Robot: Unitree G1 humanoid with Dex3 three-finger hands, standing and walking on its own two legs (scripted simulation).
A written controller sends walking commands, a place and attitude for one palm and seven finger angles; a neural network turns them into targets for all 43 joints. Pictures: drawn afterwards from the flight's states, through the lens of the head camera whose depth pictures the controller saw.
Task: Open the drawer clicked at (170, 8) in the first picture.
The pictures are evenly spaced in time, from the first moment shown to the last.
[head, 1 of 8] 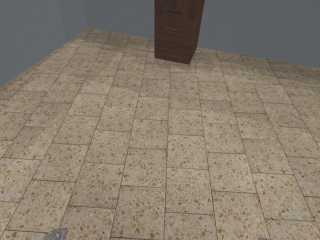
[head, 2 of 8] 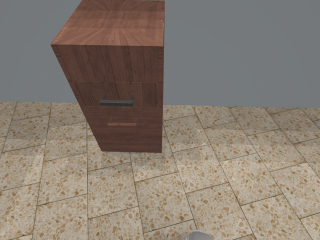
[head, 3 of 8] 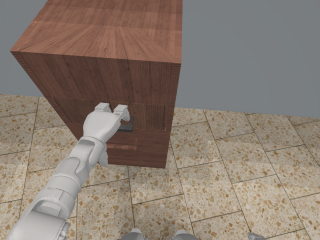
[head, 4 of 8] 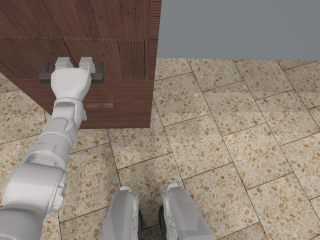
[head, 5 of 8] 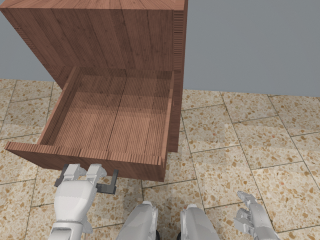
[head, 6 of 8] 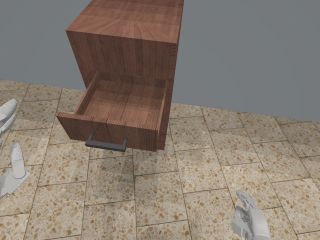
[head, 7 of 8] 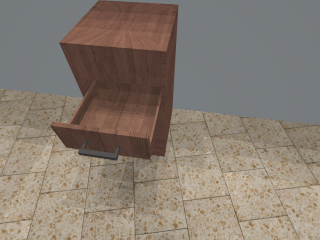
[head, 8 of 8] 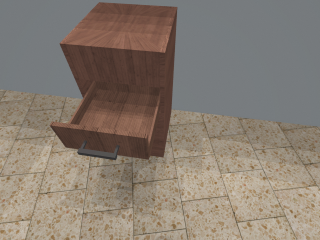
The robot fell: no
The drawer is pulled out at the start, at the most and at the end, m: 0.00 0.30 0.28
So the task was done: yes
